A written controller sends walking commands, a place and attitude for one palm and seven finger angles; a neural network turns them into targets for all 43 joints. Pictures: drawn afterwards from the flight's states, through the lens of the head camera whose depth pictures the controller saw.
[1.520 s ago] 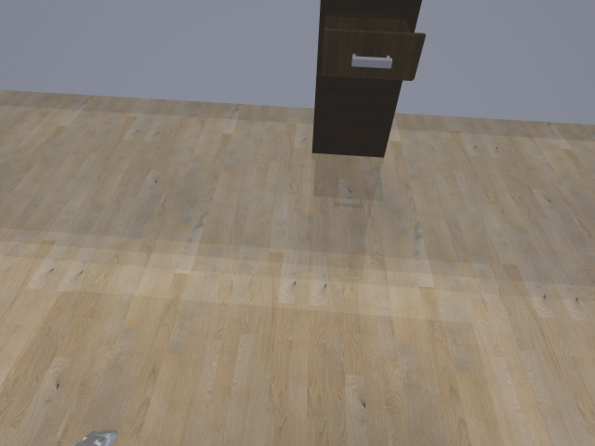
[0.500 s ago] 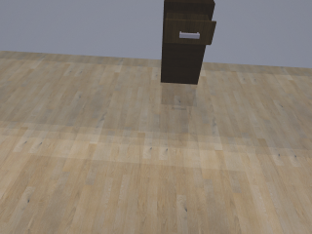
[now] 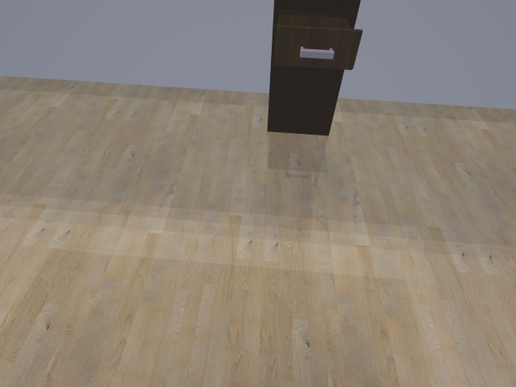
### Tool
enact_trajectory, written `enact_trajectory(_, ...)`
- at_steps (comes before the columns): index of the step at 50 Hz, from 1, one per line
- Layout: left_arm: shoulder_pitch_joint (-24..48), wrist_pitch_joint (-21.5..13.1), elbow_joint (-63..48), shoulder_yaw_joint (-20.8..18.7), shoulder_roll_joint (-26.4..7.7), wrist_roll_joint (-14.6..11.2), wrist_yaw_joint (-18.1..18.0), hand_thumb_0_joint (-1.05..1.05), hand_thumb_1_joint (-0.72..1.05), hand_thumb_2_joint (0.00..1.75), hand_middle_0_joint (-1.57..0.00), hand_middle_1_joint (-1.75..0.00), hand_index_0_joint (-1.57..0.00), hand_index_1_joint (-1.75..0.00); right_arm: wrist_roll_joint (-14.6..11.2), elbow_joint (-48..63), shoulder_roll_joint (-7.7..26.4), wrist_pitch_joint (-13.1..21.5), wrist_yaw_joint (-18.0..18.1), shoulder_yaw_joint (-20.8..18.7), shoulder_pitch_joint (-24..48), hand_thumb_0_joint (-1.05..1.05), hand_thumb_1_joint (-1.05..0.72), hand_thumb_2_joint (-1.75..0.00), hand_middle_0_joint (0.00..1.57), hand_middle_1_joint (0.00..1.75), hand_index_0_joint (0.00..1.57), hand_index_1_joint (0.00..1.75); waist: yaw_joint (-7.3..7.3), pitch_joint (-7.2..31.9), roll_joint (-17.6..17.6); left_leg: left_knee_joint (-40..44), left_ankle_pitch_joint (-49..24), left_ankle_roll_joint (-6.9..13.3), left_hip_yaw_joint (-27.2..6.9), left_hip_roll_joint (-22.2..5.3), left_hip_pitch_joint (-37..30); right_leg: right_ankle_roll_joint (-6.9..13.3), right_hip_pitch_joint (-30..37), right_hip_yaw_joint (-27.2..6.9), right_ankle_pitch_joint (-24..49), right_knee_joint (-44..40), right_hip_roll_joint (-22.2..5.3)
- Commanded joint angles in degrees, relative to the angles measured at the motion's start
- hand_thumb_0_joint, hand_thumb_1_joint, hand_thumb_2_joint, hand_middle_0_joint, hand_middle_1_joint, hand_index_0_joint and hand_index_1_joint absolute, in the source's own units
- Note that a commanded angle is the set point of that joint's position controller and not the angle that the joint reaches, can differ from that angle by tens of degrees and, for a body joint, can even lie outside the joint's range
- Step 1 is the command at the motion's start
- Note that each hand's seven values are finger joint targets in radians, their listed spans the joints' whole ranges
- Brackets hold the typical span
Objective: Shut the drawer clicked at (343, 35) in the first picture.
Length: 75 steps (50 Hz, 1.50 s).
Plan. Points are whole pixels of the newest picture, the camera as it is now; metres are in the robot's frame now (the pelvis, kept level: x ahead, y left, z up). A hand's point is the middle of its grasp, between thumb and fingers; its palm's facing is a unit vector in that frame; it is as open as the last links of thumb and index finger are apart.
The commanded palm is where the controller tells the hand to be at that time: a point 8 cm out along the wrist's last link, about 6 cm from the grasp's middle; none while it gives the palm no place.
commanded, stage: look at it before walking up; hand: left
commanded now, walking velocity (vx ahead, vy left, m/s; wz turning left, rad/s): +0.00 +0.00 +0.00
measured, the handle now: (316, 51) +1.39 -0.16 -0.10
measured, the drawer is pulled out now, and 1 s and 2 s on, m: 0.30 0.30 0.30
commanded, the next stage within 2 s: walk to a spot facing it in 0.02 s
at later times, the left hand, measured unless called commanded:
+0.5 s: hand out of the picture +0.10 +0.16 -0.19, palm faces -0.12 -0.97 -0.22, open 7.4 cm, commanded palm none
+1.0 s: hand (185, 327) +0.27 +0.17 -0.21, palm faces -0.26 -0.95 -0.16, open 7.4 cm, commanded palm none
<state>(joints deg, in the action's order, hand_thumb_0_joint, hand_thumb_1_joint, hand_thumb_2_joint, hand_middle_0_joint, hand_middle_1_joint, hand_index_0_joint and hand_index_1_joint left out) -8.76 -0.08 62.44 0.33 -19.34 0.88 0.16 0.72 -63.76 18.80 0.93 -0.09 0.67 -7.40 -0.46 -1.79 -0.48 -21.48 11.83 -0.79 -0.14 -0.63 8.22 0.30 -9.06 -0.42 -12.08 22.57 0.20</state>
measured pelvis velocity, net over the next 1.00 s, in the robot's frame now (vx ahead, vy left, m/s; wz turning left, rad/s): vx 0.27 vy -0.02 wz -0.38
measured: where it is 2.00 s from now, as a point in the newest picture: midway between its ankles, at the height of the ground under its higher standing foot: (311, 296)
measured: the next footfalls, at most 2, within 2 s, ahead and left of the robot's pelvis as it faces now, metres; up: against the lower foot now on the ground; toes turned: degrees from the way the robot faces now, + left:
left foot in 0.92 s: +0.41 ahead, +0.04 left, +0.00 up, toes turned -12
right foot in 1.50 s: +0.49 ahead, -0.27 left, +0.00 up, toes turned -40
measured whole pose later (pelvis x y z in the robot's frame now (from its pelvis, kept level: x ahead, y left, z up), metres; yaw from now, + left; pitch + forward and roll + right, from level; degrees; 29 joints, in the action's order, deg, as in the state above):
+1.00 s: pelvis +0.27 -0.02 -0.03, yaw -22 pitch -2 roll -1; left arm -23.6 -1.4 62.7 -3.8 -11.2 1.3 -0.1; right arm 1.7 -53.9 7.8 4.7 -0.5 -1.4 -6.4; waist -2.8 -3.6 -3.1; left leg -39.2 13.8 2.4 8.4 -4.3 23.5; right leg 2.3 -13.6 -3.1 -26.7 61.2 1.0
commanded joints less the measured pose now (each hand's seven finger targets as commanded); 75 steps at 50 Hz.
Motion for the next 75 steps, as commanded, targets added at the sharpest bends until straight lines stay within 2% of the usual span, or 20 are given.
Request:
enact_trajectory(1,2.2,-1.4,-3.5,-2.2,-11.4,-0.3,-0.8,0.00,0.90,0.90,-0.20,-0.30,-0.20,-0.30,-0.3,3.4,11.8,1.1,0.9,-2.4,3.0,0.00,-0.90,-0.90,0.20,0.30,0.20,0.30,0.29,3.6,0.1,3.5,-7.7,2.3,-5.2,-6.4,-1.2,1.5,0.5,-6.2,7.6,-4.0,-6.9)
enact_trajectory(7,0.4,-1.1,-2.7,-1.5,-7.7,-0.4,-0.9,0.00,0.90,0.90,-0.20,-0.30,-0.20,-0.30,-0.1,2.6,8.1,0.7,0.9,-1.6,1.7,0.00,-0.90,-0.90,0.20,0.30,0.20,0.30,0.25,4.5,0.2,2.8,-6.2,1.5,-3.9,-6.3,-2.2,1.2,0.8,-6.5,6.5,-4.1,-6.8)
enact_trajectory(12,-3.6,1.0,-4.5,-2.3,-5.2,0.4,0.4,0.00,0.90,0.90,-0.20,-0.30,-0.20,-0.30,0.7,3.6,6.3,-0.4,0.7,-2.5,-3.6,0.00,-0.90,-0.90,0.20,0.30,0.20,0.30,0.40,-4.4,0.5,1.9,19.9,2.4,-3.1,-6.9,3.7,2.7,-9.6,-9.4,-18.7,-1.4,-3.0)
enact_trajectory(17,-1.0,-0.1,-10.4,-3.5,-0.6,0.5,1.7,0.00,0.90,0.90,-0.20,-0.30,-0.20,-0.30,0.5,5.4,8.9,1.4,1.2,-5.2,-9.8,0.00,-0.90,-0.90,0.20,0.30,0.20,0.30,3.09,-5.3,10.6,9.5,14.9,11.7,-14.7,-21.5,-6.4,0.7,-25.8,0.6,-16.2,24.5,-0.8)
enact_trajectory(20,-2.8,-1.0,-10.6,-4.0,1.6,0.3,2.3,0.00,0.90,0.90,-0.20,-0.30,-0.20,-0.30,0.9,5.8,7.0,2.0,1.3,-5.1,-8.5,0.00,-0.90,-0.90,0.20,0.30,0.20,0.30,1.01,-3.6,7.5,2.7,-2.6,9.4,-4.4,-20.1,-3.7,0.6,-17.8,3.1,-15.2,18.8,-3.2)
enact_trajectory(22,-16.0,-1.4,-6.2,-4.7,1.3,0.6,2.3,0.00,0.90,0.90,-0.20,-0.30,-0.20,-0.30,0.7,6.5,5.4,1.9,1.1,-4.8,-5.3,0.00,-0.90,-0.90,0.20,0.30,0.20,0.30,-5.35,1.1,1.9,-15.3,-1.0,4.4,5.4,-13.1,7.4,1.5,3.6,5.6,-4.3,6.2,-0.1)
enact_trajectory(23,-24.8,-2.5,-3.7,-6.3,-5.6,1.1,1.3,0.00,0.90,0.90,-0.20,-0.30,-0.20,-0.30,-0.3,8.9,1.2,2.1,0.5,-3.9,-4.4,0.00,-0.90,-0.90,0.20,0.30,0.20,0.30,-8.19,3.4,-18.1,-36.2,11.0,0.5,11.8,-5.5,24.2,6.9,15.4,-18.3,-10.0,-4.3,-14.0)
enact_trajectory(24,-28.4,-2.8,-3.3,-6.5,-8.5,-0.1,0.2,0.00,0.90,0.90,-0.20,-0.30,-0.20,-0.30,0.0,12.5,0.3,2.5,0.0,-3.4,0.8,0.00,-0.90,-0.90,0.20,0.30,0.20,0.30,-8.93,2.1,-18.9,-46.1,22.3,-0.2,6.9,-2.9,34.2,12.5,15.8,-36.0,-5.5,-11.1,-23.3)
enact_trajectory(28,-17.9,-3.3,-5.6,-4.4,-0.7,0.4,-0.7,0.00,0.90,0.90,-0.20,-0.30,-0.20,-0.30,0.8,10.0,-1.5,2.0,-0.2,-4.3,0.3,0.00,-0.90,-0.90,0.20,0.30,0.20,0.30,-2.17,-4.5,-1.9,-46.8,6.9,-1.0,0.9,-7.8,32.4,12.7,2.0,-23.2,-3.5,-11.0,-17.3)
enact_trajectory(41,-19.4,-4.1,-2.5,-4.6,1.0,0.8,-1.5,0.00,0.90,0.90,-0.20,-0.30,-0.20,-0.30,0.0,14.1,-5.5,2.5,-1.6,-4.1,6.3,0.00,-0.90,-0.90,0.20,0.30,0.20,0.30,-2.15,-4.8,-6.9,-20.0,-1.5,-0.4,5.1,-4.6,22.1,8.8,3.6,-11.1,17.1,-8.4,-11.5)
enact_trajectory(44,-17.0,-4.0,-2.6,-5.2,0.1,0.5,-1.4,0.00,0.90,0.90,-0.20,-0.30,-0.20,-0.30,0.4,10.3,-3.0,3.2,-0.5,-4.9,-5.7,0.00,-0.90,-0.90,0.20,0.30,0.20,0.30,3.31,0.0,-4.6,-10.9,-2.7,1.1,6.5,-1.3,2.4,6.9,-0.5,-8.5,25.1,5.0,-8.4)
enact_trajectory(45,-17.5,-4.0,-3.0,-5.2,1.8,0.2,-1.1,0.00,0.90,0.90,-0.20,-0.30,-0.20,-0.30,0.8,7.7,0.5,3.4,0.4,-5.7,-15.3,0.00,-0.90,-0.90,0.20,0.30,0.20,0.30,6.78,5.8,-0.3,-8.8,-2.2,2.5,1.9,-5.3,-11.5,5.4,-6.5,-6.9,20.2,17.8,-5.5)
enact_trajectory(46,-21.0,-3.5,-3.8,-5.3,5.0,-0.6,-0.5,0.00,0.90,0.90,-0.20,-0.30,-0.20,-0.30,1.7,6.2,7.5,3.6,0.9,-7.2,-22.6,0.00,-0.90,-0.90,0.20,0.30,0.20,0.30,7.62,13.4,16.0,-2.4,2.4,8.0,-21.1,-22.2,-22.4,2.5,-18.2,0.8,-6.5,38.5,2.9)
enact_trajectory(47,-17.7,-4.2,-5.8,-4.9,5.6,-0.3,-0.3,0.00,0.90,0.90,-0.20,-0.30,-0.20,-0.30,1.0,6.0,7.8,2.9,0.9,-6.8,-23.7,0.00,-0.90,-0.90,0.20,0.30,0.20,0.30,7.07,10.7,14.8,6.4,7.0,11.3,-31.6,-27.9,-17.4,3.0,-23.4,-1.6,-19.5,49.7,3.5)
enact_trajectory(49,-13.5,-3.2,-5.9,-4.6,5.4,0.3,0.1,0.00,0.90,0.90,-0.20,-0.30,-0.20,-0.30,0.5,8.2,1.1,3.1,1.1,-5.5,-12.3,0.00,-0.90,-0.90,0.20,0.30,0.20,0.30,3.21,1.4,10.9,10.7,21.6,10.2,-23.6,-25.8,-2.7,2.9,-28.1,-2.2,-11.8,56.2,-3.4)
enact_trajectory(53,-14.5,-0.5,-4.7,-4.6,8.1,1.2,1.2,0.00,0.90,0.90,-0.20,-0.30,-0.20,-0.30,0.5,7.1,-4.6,4.5,1.3,-3.9,-9.3,0.00,-0.90,-0.90,0.20,0.30,0.20,0.30,-1.32,-2.1,7.9,11.9,8.4,7.1,-3.8,-18.1,9.0,1.3,-22.8,-1.1,-3.0,48.9,-6.2)
enact_trajectory(68,8.7,-0.6,-11.2,-3.6,8.0,1.0,2.1,0.00,0.90,0.90,-0.20,-0.30,-0.20,-0.30,1.3,0.5,-2.6,4.0,1.3,-4.1,-24.2,0.00,-0.90,-0.90,0.20,0.30,0.20,0.30,4.92,-5.9,7.5,8.8,-15.7,8.2,8.9,-18.8,-8.8,1.0,-25.6,6.6,0.5,17.1,-5.4)
enact_trajectory(72,0.4,-1.9,-8.3,-4.0,6.5,1.0,1.7,0.00,0.90,0.90,-0.20,-0.30,-0.20,-0.30,1.0,-0.2,-1.8,3.4,1.3,-4.0,-23.7,0.00,-0.90,-0.90,0.20,0.30,0.20,0.30,0.22,0.0,6.3,-6.0,-36.6,5.8,13.3,-17.1,-9.8,3.8,-8.7,11.6,-1.4,7.9,0.3)
enact_trajectory(73,-8.1,-2.6,-5.4,-4.8,4.3,1.2,1.3,0.00,0.90,0.90,-0.20,-0.30,-0.20,-0.30,0.4,0.2,-1.7,3.5,1.1,-4.0,-22.5,0.00,-0.90,-0.90,0.20,0.30,0.20,0.30,-3.72,5.1,5.1,-17.2,-36.0,3.8,15.2,-15.3,-2.7,5.4,6.0,10.1,2.6,6.1,-0.2)
enact_trajectory(75,-22.2,-3.2,-1.6,-7.3,-6.4,0.1,0.0,0.00,0.90,0.90,-0.20,-0.30,-0.20,-0.30,-0.5,3.9,-6.7,3.9,0.7,-3.1,-19.8,0.00,-0.90,-0.90,0.20,0.30,0.20,0.30,-7.39,14.3,-10.7,-50.3,21.0,-0.8,13.7,-3.7,27.6,16.5,29.9,-26.3,12.6,-1.0,-26.0)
